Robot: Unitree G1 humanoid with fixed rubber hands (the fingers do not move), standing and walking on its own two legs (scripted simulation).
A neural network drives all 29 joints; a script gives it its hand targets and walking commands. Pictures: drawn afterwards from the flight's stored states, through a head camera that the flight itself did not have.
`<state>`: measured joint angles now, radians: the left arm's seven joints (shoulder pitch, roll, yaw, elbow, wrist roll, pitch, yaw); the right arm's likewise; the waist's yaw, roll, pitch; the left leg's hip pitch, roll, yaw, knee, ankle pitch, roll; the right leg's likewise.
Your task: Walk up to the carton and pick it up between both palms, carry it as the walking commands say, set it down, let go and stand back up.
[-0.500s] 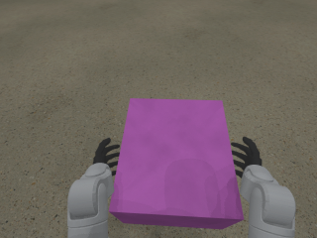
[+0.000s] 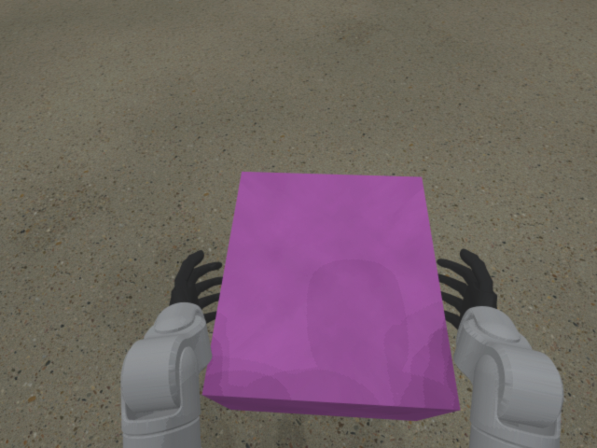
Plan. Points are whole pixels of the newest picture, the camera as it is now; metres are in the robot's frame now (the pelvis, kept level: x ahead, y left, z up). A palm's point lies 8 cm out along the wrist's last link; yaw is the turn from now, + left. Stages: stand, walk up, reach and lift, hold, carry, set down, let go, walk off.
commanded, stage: carry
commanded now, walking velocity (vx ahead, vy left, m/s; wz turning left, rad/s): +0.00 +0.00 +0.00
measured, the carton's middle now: (326, 292) +0.33 -0.01 +0.01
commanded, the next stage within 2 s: none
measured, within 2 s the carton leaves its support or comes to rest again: neither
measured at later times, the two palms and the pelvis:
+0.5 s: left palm (246, 207) +0.44 +0.11 +0.07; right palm (472, 212) +0.44 -0.22 +0.06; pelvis +0.17 -0.04 -0.02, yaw +0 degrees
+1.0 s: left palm (280, 126) +0.63 +0.07 +0.08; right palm (468, 125) +0.63 -0.27 +0.07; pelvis +0.37 -0.09 -0.01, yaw +0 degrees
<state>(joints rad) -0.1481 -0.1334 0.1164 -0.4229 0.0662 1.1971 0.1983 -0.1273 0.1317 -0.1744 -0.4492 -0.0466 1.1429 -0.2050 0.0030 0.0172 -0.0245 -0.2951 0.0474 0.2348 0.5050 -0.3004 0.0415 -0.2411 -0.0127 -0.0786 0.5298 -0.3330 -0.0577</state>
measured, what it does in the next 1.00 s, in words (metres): walks ahead: right foot, then left foot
